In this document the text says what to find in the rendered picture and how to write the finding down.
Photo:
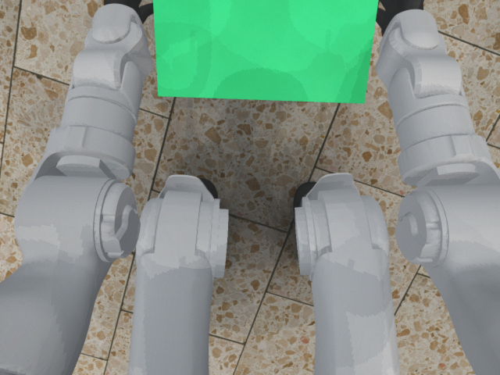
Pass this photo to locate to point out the robot left foot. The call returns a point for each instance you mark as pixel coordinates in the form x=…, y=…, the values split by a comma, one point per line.
x=210, y=186

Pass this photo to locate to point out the robot left hand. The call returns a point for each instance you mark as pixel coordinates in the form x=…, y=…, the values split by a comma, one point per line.
x=144, y=11

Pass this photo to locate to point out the robot right hand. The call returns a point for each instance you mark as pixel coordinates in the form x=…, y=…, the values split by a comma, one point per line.
x=393, y=7

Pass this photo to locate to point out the robot left forearm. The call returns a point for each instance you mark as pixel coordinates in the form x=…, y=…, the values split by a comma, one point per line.
x=96, y=132

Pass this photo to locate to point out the carton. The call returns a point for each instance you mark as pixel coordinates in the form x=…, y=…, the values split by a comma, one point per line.
x=279, y=50

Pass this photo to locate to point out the robot left shin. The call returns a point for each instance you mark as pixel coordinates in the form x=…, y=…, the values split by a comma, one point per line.
x=150, y=214

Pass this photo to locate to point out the robot right upper arm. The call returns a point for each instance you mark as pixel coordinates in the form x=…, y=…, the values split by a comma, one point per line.
x=453, y=231

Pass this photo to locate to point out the robot left upper arm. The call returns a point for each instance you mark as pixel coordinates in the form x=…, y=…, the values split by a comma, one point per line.
x=70, y=231

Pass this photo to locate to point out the robot right forearm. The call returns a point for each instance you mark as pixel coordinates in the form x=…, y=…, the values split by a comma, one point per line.
x=431, y=114

